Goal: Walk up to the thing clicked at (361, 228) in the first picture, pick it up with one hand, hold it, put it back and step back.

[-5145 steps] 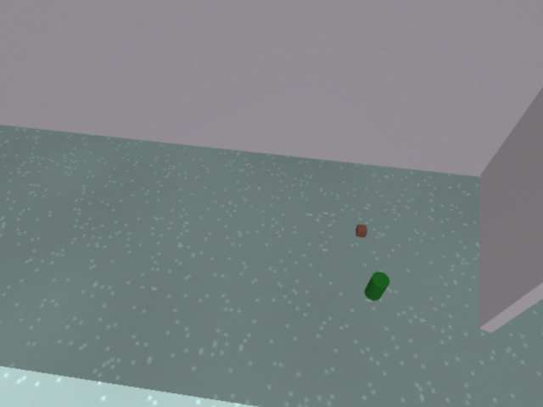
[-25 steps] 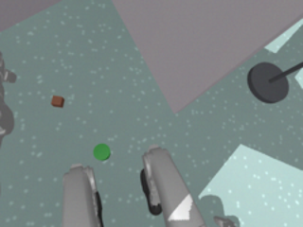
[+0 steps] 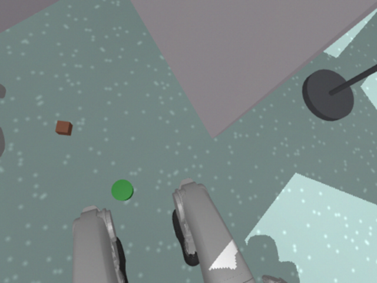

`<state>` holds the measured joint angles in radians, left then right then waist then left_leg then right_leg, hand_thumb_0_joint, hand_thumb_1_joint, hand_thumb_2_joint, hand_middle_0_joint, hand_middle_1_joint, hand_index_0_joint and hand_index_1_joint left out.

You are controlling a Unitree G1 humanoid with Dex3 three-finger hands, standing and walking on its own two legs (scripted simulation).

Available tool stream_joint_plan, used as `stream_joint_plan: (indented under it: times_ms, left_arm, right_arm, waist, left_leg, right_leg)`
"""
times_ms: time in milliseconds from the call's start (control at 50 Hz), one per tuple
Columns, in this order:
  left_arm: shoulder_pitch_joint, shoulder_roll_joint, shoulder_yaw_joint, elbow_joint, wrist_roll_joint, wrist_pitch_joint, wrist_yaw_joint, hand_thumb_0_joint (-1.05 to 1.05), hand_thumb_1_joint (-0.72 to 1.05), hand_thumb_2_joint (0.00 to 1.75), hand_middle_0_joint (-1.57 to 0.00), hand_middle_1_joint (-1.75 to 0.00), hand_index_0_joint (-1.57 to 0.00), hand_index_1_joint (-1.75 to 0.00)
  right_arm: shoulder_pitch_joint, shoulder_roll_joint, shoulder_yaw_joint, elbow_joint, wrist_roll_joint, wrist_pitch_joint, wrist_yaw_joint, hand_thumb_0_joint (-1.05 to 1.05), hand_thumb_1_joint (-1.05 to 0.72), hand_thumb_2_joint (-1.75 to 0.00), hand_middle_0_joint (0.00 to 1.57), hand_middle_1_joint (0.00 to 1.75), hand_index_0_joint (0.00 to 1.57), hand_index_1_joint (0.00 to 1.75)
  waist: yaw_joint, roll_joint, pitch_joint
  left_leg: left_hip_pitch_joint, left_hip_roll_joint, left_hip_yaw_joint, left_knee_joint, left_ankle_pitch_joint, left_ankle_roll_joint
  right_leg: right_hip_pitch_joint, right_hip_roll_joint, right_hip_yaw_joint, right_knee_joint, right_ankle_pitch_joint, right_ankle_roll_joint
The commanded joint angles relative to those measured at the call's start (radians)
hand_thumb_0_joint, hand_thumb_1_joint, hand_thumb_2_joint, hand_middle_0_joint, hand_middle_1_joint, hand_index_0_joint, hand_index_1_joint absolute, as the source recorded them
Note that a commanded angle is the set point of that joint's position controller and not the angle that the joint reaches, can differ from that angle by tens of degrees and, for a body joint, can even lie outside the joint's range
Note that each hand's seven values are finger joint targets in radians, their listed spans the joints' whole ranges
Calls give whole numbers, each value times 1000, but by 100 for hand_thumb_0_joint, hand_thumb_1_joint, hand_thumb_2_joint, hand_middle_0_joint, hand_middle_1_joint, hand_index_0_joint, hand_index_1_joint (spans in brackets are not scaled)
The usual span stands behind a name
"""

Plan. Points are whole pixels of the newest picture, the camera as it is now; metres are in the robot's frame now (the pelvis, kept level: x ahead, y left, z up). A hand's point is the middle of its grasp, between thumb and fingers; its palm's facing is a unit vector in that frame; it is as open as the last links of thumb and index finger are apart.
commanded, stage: go down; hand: left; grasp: from above
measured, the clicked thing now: (64, 128) +0.59 +0.24 -0.49
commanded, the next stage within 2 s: approach in 1.04 s
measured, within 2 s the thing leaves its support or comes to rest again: neither
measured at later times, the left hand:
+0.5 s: hand out of the picture +0.53 +0.28 -0.03, palm faces -0.04 -0.46 -0.89, open 14.3 cm
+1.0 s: hand out of the picture +0.53 +0.28 -0.02, palm faces -0.03 -0.42 -0.91, open 14.3 cm
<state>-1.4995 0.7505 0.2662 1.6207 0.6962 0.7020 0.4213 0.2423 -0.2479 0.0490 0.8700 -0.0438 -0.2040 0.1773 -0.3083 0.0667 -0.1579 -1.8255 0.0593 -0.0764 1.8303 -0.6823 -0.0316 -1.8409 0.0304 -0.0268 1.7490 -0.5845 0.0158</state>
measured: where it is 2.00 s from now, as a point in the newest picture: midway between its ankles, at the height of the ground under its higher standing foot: (155, 262)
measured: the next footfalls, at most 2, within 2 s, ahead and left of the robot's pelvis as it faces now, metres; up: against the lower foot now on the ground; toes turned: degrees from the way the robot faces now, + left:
none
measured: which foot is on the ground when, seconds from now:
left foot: down 0.00-1.00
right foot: down 0.00-1.00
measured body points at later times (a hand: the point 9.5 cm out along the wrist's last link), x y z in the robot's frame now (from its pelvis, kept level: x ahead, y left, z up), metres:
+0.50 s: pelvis +0.00 +0.00 +0.00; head +0.22 +0.02 +0.39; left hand +0.53 +0.30 +0.02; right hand -0.02 -0.26 -0.11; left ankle +0.05 +0.13 -0.47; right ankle +0.09 -0.12 -0.47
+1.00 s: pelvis +0.00 -0.01 +0.00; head +0.22 +0.01 +0.39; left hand +0.54 +0.29 +0.03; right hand -0.04 -0.26 -0.11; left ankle +0.05 +0.13 -0.47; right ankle +0.09 -0.12 -0.47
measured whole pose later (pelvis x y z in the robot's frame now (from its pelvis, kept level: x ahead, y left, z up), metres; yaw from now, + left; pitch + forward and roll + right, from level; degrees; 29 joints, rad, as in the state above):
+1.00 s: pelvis +0.00 -0.01 +0.00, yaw +0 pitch +38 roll -3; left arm -1.56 0.79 0.26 1.70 0.75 0.74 0.48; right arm 0.24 -0.26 0.04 0.90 -0.04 -0.20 0.20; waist -0.33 0.07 -0.15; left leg -1.81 0.07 -0.07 1.82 -0.68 -0.04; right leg -1.84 0.05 -0.02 1.74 -0.57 0.01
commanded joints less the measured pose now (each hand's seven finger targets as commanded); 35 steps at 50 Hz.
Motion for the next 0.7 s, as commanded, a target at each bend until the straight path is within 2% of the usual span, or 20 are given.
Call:
stream_joint_plan:
  times_ms: [0,20,100,120,160,180,240,280,340,440,580,660,680]
  left_arm:
    - [-453,192,-39,-183,45,-3,39,0,-61,108,-9,-100,-2,-108]
    - [-451,191,-40,-180,47,0,38,0,-61,108,-9,-101,-2,-108]
    - [-466,198,-45,-154,55,5,43,0,-61,108,-9,-101,-2,-108]
    - [-468,206,-46,-182,59,4,38,0,-61,107,-9,-102,-2,-109]
    - [-463,205,-47,-143,63,8,43,0,-61,107,-9,-101,-2,-108]
    - [-469,217,-49,-160,69,9,40,0,-61,107,-9,-102,-2,-109]
    - [-460,212,-47,-110,72,17,44,0,-61,106,-9,-103,-3,-109]
    - [-462,198,-57,-126,74,14,44,0,-61,106,-9,-103,-3,-109]
    - [-462,197,-57,-115,77,15,47,0,-61,106,-9,-103,-3,-109]
    - [-467,187,-61,-113,84,13,64,0,-61,105,-9,-104,-4,-109]
    - [-473,173,-57,-100,80,13,78,0,-61,105,-9,-103,-4,-108]
    - [-502,205,-53,-117,91,14,90,0,-61,105,-9,-104,-4,-109]
    - [-484,193,-55,-105,84,17,90,0,-61,104,-10,-103,-5,-108]
  right_arm:
    - [245,-217,-56,11,7,-12,-2,0,-92,-91,20,30,20,30]
    - [250,-216,-56,14,8,-12,0,0,-92,-91,20,30,20,30]
    - [245,-222,-57,25,5,-10,2,0,-92,-91,20,30,20,30]
    - [242,-214,-54,20,6,-12,3,0,-92,-91,20,30,20,30]
    - [248,-219,-55,24,6,-9,5,0,-92,-91,20,30,20,30]
    - [238,-218,-55,22,6,-12,4,0,-92,-91,20,30,20,30]
    - [225,-227,-58,19,8,-12,3,0,-92,-91,20,30,20,30]
    - [234,-213,-55,31,5,-12,5,0,-92,-91,20,30,20,30]
    - [239,-215,-55,33,7,-14,5,0,-92,-91,20,30,20,30]
    - [230,-226,-58,40,8,-13,-1,0,-92,-91,20,30,20,30]
    - [234,-235,-58,42,4,-17,0,0,-92,-91,20,30,20,30]
    - [240,-237,-59,45,6,-15,1,0,-92,-91,20,30,20,30]
    - [238,-233,-58,36,4,-15,5,0,-92,-91,20,30,20,30]
  waist:
    - [-13,267,-694]
    - [-14,274,-684]
    - [-16,257,-683]
    - [-18,255,-692]
    - [-15,225,-705]
    - [-16,227,-702]
    - [-19,218,-678]
    - [-24,221,-678]
    - [-20,217,-687]
    - [-27,257,-644]
    - [-38,271,-633]
    - [-26,286,-665]
    - [-30,261,-670]
  left_leg:
    - [461,-14,59,-203,341,28]
    - [465,-12,58,-200,354,27]
    - [399,-17,73,-191,300,35]
    - [412,-18,74,-189,306,38]
    - [362,-20,85,-182,294,42]
    - [368,-22,82,-190,280,43]
    - [376,-17,72,-193,272,43]
    - [372,-21,77,-197,254,44]
    - [388,-19,75,-195,282,42]
    - [446,-9,49,-218,251,32]
    - [475,-3,35,-215,294,23]
    - [452,-8,55,-210,285,28]
    - [430,-14,71,-198,288,34]
  right_leg:
    - [445,19,-44,-187,293,-40]
    - [441,18,-44,-182,302,-40]
    - [467,19,-34,-194,280,-34]
    - [474,17,-31,-195,286,-33]
    - [519,17,-22,-201,304,-28]
    - [508,18,-21,-206,282,-28]
    - [481,22,-32,-207,258,-31]
    - [487,21,-26,-218,238,-28]
    - [491,23,-30,-206,269,-30]
    - [401,25,-45,-207,208,-37]
    - [380,22,-53,-182,243,-40]
    - [416,24,-44,-196,248,-36]
    - [450,25,-38,-203,262,-32]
